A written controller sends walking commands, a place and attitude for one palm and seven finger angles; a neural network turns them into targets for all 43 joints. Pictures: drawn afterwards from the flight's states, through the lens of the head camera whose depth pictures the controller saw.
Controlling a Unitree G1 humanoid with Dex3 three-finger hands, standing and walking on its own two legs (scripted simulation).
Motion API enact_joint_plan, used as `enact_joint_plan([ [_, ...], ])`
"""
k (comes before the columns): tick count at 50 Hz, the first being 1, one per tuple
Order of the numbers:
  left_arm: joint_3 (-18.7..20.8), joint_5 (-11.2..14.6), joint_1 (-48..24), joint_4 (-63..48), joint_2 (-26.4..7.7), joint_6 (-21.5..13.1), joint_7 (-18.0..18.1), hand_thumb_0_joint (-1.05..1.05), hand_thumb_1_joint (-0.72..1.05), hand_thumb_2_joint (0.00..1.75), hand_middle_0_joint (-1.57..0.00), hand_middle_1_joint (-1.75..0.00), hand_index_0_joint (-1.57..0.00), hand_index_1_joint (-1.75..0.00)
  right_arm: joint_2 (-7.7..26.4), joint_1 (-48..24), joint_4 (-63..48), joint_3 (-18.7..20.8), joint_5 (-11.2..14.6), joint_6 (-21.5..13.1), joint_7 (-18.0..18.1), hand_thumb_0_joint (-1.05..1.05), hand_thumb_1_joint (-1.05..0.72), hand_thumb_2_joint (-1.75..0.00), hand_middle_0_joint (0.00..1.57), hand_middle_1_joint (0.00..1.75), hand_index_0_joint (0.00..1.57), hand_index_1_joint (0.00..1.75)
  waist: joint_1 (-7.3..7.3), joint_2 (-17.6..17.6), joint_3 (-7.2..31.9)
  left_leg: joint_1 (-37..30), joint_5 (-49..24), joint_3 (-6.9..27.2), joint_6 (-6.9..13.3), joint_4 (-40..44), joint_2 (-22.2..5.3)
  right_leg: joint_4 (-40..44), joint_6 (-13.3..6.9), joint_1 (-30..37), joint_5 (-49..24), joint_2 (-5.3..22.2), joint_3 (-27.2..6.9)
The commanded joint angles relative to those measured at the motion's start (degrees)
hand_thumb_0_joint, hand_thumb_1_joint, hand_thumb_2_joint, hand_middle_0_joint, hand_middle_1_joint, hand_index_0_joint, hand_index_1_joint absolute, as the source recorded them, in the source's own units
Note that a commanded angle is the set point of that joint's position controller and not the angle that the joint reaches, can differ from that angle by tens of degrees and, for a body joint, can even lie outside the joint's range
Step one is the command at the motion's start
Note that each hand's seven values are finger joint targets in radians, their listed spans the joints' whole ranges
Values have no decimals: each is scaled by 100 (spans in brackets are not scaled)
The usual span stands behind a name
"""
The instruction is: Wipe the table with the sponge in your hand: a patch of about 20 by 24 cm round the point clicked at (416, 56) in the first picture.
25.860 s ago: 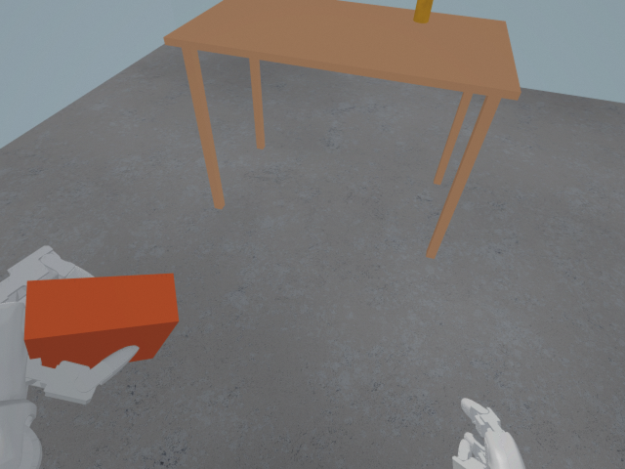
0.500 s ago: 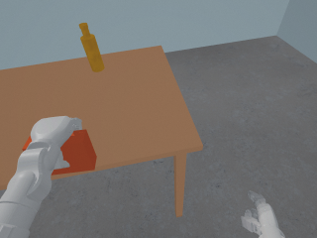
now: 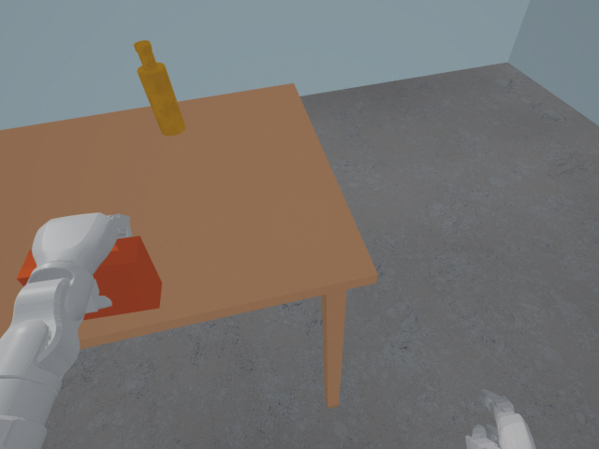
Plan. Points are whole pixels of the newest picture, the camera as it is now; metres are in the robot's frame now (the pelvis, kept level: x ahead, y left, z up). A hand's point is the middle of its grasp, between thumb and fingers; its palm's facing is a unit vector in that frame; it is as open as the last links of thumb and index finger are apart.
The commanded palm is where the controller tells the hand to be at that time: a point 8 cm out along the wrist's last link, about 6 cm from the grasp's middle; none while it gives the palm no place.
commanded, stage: wipe forward along the first lane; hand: left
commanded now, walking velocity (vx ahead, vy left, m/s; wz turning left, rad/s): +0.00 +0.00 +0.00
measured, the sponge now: (103, 288) +0.29 +0.33 +0.05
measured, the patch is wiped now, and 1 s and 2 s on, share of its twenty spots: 0.05 0.25 0.30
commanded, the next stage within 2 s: slide across to the middle lane in 1.44 s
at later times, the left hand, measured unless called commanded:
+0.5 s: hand (104, 231) +0.36 +0.35 +0.09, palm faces -0.12 +0.03 -0.99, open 9.2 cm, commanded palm +0.35 +0.35 +0.14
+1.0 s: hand (110, 209) +0.41 +0.37 +0.08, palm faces -0.16 +0.07 -0.98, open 9.3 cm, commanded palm +0.40 +0.37 +0.12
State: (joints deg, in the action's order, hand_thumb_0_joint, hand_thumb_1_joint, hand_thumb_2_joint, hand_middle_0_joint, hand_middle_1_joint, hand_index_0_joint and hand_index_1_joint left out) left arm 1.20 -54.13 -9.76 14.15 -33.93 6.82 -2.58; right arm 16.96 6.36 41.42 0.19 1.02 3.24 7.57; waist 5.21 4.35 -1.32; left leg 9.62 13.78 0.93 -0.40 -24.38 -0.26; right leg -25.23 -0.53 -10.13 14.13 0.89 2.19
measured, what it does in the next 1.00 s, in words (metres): stands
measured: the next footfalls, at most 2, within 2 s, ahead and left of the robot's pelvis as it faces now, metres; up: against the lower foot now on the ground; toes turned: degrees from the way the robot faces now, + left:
none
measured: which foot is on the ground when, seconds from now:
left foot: down 0.00-1.00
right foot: down 0.00-1.00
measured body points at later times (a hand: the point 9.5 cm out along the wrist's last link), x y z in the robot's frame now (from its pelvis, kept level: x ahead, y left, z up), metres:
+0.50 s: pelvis +0.00 +0.01 +0.00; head +0.03 -0.01 +0.45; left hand +0.36 +0.34 +0.14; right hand +0.15 -0.25 -0.13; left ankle -0.01 +0.13 -0.74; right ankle -0.01 -0.11 -0.74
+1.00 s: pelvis +0.00 +0.01 -0.01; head +0.05 -0.01 +0.44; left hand +0.41 +0.36 +0.14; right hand +0.06 -0.28 -0.14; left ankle -0.01 +0.13 -0.74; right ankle -0.01 -0.11 -0.74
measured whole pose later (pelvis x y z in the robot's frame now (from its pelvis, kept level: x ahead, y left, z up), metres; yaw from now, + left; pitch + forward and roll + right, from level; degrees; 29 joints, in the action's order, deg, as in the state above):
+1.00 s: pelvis +0.00 +0.01 -0.01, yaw -1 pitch +9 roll +0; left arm 4.1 -62.1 -41.6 58.0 -41.6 -3.3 3.7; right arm 17.3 14.9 44.2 1.8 2.4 5.3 5.6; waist -1.4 2.5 2.7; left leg 25.5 15.6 0.6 0.1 -31.7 -0.6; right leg -30.3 -0.1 -25.2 14.5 0.6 1.7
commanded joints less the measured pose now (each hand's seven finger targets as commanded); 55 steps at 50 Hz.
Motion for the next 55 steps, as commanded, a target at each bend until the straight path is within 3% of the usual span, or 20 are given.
enact_joint_plan([
  [1, 938, -166, -2332, -730, -1730, -137, 625, 0, 10, 130, -120, -160, -120, -160, 621, -598, -688, 256, 25, -276, -3, 0, -90, -90, 20, 30, 20, 30, -100, 254, 1400, -69, -1574, -258, 205, 193, 362, 252, -259, 450, -1282, -288, -9],
  [2, 1058, -158, -2289, -714, -1862, -44, 668, 0, 10, 130, -120, -160, -120, -160, 647, -648, -731, 245, 39, -251, -29, 0, -90, -90, 20, 30, 20, 30, -25, 311, 1517, -60, -1600, -229, 188, 216, 362, 249, -294, 561, -1289, -308, -50],
  [4, 768, -155, -2405, -496, -1602, 125, 695, 0, 10, 130, -120, -160, -120, -160, 628, -649, -690, 241, 61, -213, -47, 0, -90, -90, 20, 30, 20, 30, -93, 183, 1602, -44, -1693, -251, 174, 235, 345, 224, -272, 620, -1381, -282, 18],
  [9, 581, -226, -2943, 98, -1649, 373, 605, 0, 10, 130, -120, -160, -120, -160, 711, -610, -613, 221, 70, -148, -29, 0, -90, -90, 20, 30, 20, 30, -242, -212, 1630, 11, -1499, -262, 204, 273, 332, 289, -232, 590, -1334, -279, 28],
  [12, 768, -330, -3140, 114, -1961, 279, 532, 0, 10, 130, -120, -160, -120, -160, 744, -600, -673, 216, 49, -138, -10, 0, -90, -90, 20, 30, 20, 30, -181, -77, 1872, -47, -1581, -229, 225, 249, 339, 276, -263, 676, -1398, -299, -23],
  [13, 467, -363, -3232, 235, -1636, 228, 500, 0, 10, 130, -120, -160, -120, -160, 693, -523, -654, 200, 45, -153, -14, 0, -90, -90, 20, 30, 20, 30, -275, -195, 1777, -25, -1699, -231, 238, 199, 340, 214, -246, 613, -1506, -279, 41],
  [17, 734, -398, -3064, 792, -1907, 136, 400, 0, 10, 130, -120, -160, -120, -160, 770, -378, -600, 229, 53, -63, -44, 0, -90, -90, 20, 30, 20, 30, -218, -231, 1626, 148, -1607, -225, 207, 220, 323, 266, -270, 550, -1446, -301, 12],
  [18, 441, -372, -3163, 904, -1608, 100, 366, 0, 10, 130, -120, -160, -120, -160, 732, -337, -598, 213, 58, -65, -44, 0, -90, -90, 20, 30, 20, 30, -295, -272, 1532, 167, -1547, -261, 224, 203, 324, 236, -242, 481, -1432, -276, 47],
  [22, 664, -482, -3501, 1161, -1932, -90, 391, 0, 10, 130, -120, -160, -120, -160, 799, -145, -574, 252, 52, -42, -53, 0, -90, -90, 20, 30, 20, 30, -284, -142, 1596, 258, -1485, -206, 207, 190, 316, 231, -278, 339, -1282, -302, 30],
  [24, 434, -565, -3696, 1409, -1707, -184, 433, 0, 10, 130, -120, -160, -120, -160, 772, 18, -498, 283, 57, -52, -67, 0, -90, -90, 20, 30, 20, 30, -391, -185, 1568, 249, -1497, -210, 212, 89, 310, 157, -263, 126, -1241, -306, 74],
  [27, 646, -652, -3860, 1811, -1990, -288, 492, 0, 10, 130, -120, -160, -120, -160, 841, 175, -435, 323, 52, -23, -73, 0, -90, -90, 20, 30, 20, 30, -391, -230, 1613, 417, -1399, -220, 201, 50, 305, 156, -282, 71, -1227, -315, 25],
  [30, 472, -633, -3979, 2268, -1837, -398, 518, 0, 10, 130, -120, -160, -120, -160, 827, 347, -379, 331, 81, -14, -83, 0, -90, -90, 20, 30, 20, 30, -480, -513, 1639, 569, -1306, -243, 235, -42, 316, 73, -228, 32, -1320, -282, 26],
  [32, 692, -686, -4106, 2406, -2151, -499, 532, 0, 10, 130, -120, -160, -120, -160, 880, 422, -345, 359, 67, 15, -82, 0, -90, -90, 20, 30, 20, 30, -429, -356, 1825, 630, -1381, -241, 221, -66, 307, 47, -258, 71, -1406, -285, -17],
  [40, 486, -854, -4521, 3185, -2091, -789, 711, 0, 10, 130, -120, -160, -120, -160, 886, 791, -262, 415, 111, 32, -140, 0, -90, -90, 20, 30, 20, 30, -646, -431, 1676, 972, -1066, -249, 256, -266, 285, -98, -223, -383, -1209, -300, -17],
  [42, 687, -901, -4675, 3273, -2378, -843, 771, 0, 10, 130, -120, -160, -120, -160, 932, 874, -222, 448, 100, 32, -142, 0, -90, -90, 20, 30, 20, 30, -622, -279, 1825, 1008, -1117, -233, 253, -301, 278, -117, -252, -391, -1244, -305, -62],
  [45, 486, -871, -4992, 3544, -2292, -875, 842, 0, 10, 130, -120, -160, -120, -160, 926, 984, -209, 432, 148, 26, -141, 0, -90, -90, 20, 30, 20, 30, -803, -533, 1724, 1230, -721, -237, 284, -372, 286, -144, -185, -575, -994, -291, -90],
  [47, 682, -938, -5215, 3609, -2637, -914, 880, 0, 10, 130, -120, -160, -120, -160, 982, 1056, -178, 442, 134, 36, -134, 0, -90, -90, 20, 30, 20, 30, -768, -362, 1889, 1258, -720, -212, 266, -370, 273, -159, -217, -572, -972, -297, -121],
  [50, 529, -934, -5236, 3814, -2489, -934, 941, 0, 10, 130, -120, -160, -120, -160, 931, 1161, -166, 450, 149, 17, -146, 0, -90, -90, 20, 30, 20, 30, -845, -429, 2018, 1295, -698, -248, 297, -491, 270, -235, -167, -592, -1068, -293, -141],
  [52, 747, -971, -5328, 3890, -2833, -938, 942, 0, 10, 130, -120, -160, -120, -160, 986, 1200, -133, 450, 131, 53, -142, 0, -90, -90, 20, 30, 20, 30, -777, -240, 2180, 1306, -787, -244, 281, -503, 258, -264, -203, -550, -1137, -302, -169],
  [55, 475, -954, -5561, 4073, -2628, -938, 951, 0, 10, 130, -120, -160, -120, -160, 946, 1278, -143, 427, 170, 32, -136, 0, -90, -90, 20, 30, 20, 30, -935, -315, 1933, 1431, -494, -237, 290, -532, 253, -260, -157, -779, -889, -300, -150],
])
